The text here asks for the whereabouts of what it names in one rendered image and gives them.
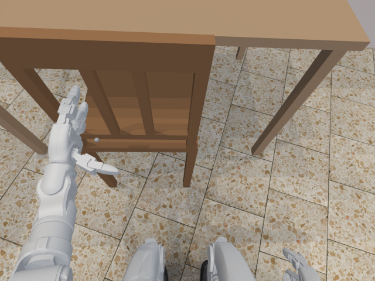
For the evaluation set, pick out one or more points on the right robot hand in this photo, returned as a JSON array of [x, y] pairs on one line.
[[299, 262]]

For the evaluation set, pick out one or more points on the right robot shin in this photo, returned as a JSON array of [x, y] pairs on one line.
[[214, 277]]

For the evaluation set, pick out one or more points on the robot right thigh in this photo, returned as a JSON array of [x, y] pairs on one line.
[[226, 261]]

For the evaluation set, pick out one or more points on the robot left upper arm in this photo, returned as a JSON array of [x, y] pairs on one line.
[[49, 273]]

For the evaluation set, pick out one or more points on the left robot hand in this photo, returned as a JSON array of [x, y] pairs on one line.
[[65, 135]]

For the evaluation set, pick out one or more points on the table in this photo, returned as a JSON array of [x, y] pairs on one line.
[[327, 25]]

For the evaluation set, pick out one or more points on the robot left forearm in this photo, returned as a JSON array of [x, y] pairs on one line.
[[49, 242]]

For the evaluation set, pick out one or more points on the chair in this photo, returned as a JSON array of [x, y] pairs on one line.
[[145, 93]]

